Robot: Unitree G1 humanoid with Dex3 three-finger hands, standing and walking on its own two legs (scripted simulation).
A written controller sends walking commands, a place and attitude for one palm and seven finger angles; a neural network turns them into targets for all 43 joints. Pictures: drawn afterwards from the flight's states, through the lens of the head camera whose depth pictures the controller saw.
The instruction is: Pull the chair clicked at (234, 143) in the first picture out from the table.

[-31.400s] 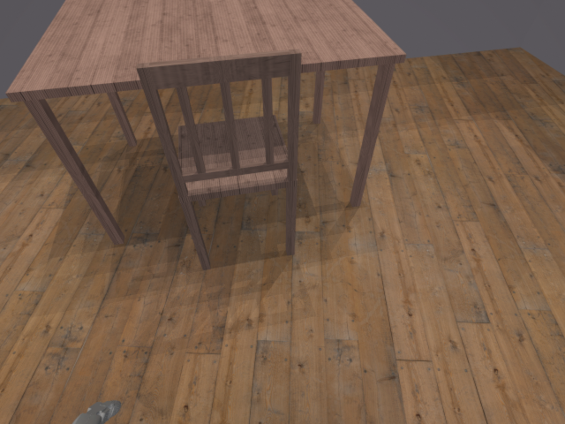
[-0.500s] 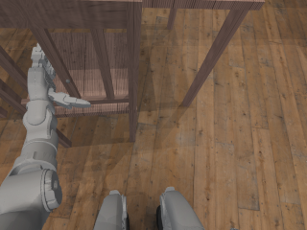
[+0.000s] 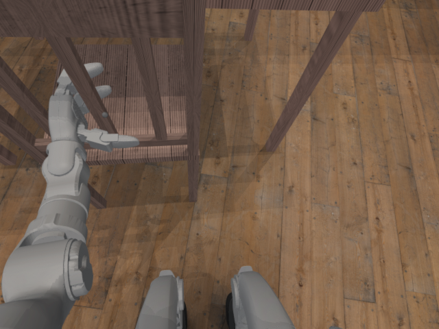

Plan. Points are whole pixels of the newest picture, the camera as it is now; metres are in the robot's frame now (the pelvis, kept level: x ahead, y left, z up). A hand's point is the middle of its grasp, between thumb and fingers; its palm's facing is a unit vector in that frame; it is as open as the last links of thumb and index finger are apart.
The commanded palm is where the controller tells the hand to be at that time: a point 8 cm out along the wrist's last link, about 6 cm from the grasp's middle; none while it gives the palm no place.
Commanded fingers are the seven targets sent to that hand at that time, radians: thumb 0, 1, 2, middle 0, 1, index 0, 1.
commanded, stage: hook a spindle and tug to test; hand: left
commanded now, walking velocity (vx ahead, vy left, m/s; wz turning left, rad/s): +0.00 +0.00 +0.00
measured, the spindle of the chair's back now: (92, 99) +0.52 +0.21 +0.02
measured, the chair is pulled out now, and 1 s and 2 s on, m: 0.00 0.03 0.17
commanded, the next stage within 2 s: step backward, pulling the chair out in 1.04 s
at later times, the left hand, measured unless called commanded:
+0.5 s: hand (106, 115) +0.48 +0.18 +0.03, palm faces +0.07 -1.00 -0.01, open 5.4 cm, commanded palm +0.45 +0.21 +0.03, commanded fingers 0.00 0.90 0.90 -0.50 -1.45 -0.50 -1.45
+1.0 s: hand (108, 128) +0.46 +0.17 +0.03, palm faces +0.06 -1.00 -0.01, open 5.5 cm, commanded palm +0.42 +0.22 +0.03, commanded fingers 0.00 0.90 0.90 -0.50 -1.45 -0.50 -1.45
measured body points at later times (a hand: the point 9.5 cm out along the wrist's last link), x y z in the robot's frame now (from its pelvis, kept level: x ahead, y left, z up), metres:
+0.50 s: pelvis +0.01 +0.00 +0.01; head +0.16 +0.02 +0.43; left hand +0.47 +0.23 +0.03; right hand +0.06 -0.26 -0.11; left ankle +0.02 +0.09 -0.61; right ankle +0.02 -0.12 -0.61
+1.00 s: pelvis +0.02 +0.00 +0.01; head +0.16 +0.02 +0.44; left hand +0.45 +0.22 +0.03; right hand +0.09 -0.25 -0.11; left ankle +0.02 +0.09 -0.61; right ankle +0.02 -0.12 -0.61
